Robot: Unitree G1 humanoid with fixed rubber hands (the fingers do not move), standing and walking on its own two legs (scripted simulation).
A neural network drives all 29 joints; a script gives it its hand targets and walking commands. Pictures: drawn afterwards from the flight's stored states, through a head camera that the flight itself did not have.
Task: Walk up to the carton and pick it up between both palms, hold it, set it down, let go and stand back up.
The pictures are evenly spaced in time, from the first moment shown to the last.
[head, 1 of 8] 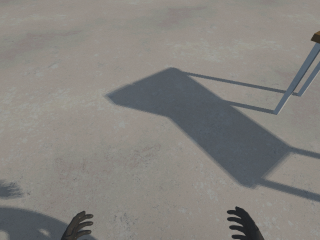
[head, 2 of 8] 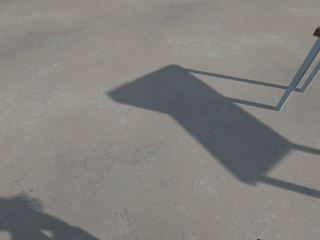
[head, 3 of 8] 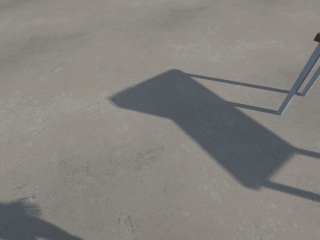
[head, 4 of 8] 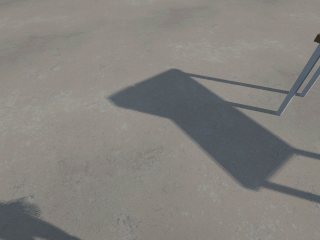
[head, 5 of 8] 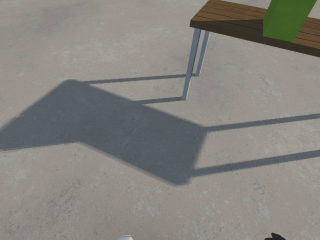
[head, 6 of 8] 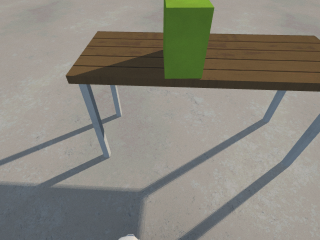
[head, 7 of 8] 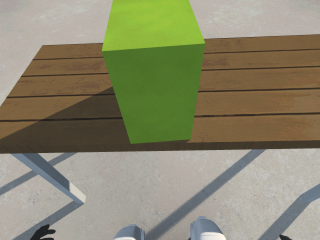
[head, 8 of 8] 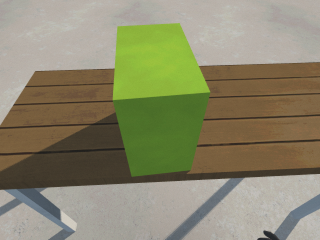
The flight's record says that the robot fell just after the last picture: no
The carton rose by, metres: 0.00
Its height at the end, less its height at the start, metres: +0.00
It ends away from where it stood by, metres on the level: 0.00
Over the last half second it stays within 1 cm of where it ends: yes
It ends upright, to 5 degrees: yes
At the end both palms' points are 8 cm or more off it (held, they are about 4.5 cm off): yes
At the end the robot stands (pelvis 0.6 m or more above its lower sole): yes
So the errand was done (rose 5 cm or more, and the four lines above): no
